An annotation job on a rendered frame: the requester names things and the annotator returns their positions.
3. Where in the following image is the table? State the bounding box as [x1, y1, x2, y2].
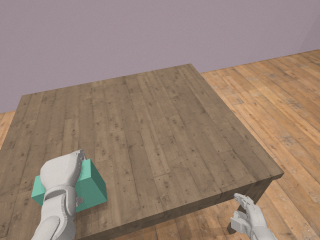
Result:
[0, 63, 285, 240]

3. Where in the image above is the right robot hand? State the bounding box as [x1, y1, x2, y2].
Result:
[230, 193, 268, 238]

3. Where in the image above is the left robot forearm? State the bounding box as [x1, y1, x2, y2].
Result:
[31, 185, 76, 240]

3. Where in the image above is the left robot hand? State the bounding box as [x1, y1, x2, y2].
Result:
[40, 149, 87, 207]

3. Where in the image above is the sponge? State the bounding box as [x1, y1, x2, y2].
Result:
[31, 159, 108, 213]

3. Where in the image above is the right robot forearm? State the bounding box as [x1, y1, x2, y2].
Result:
[250, 225, 278, 240]

